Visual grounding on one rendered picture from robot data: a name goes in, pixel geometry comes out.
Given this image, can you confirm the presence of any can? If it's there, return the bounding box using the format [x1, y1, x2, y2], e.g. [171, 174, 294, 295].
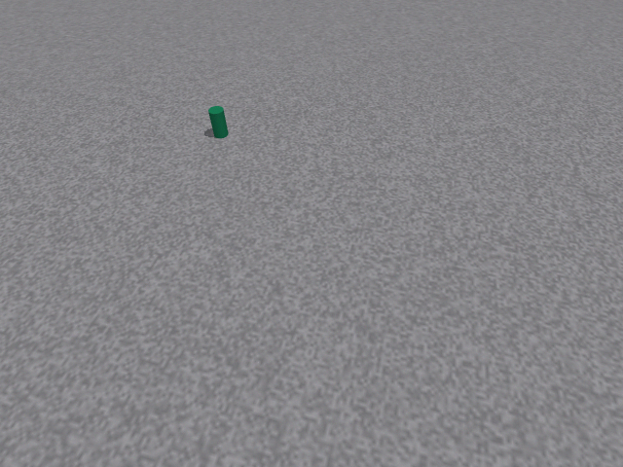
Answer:
[208, 106, 229, 138]

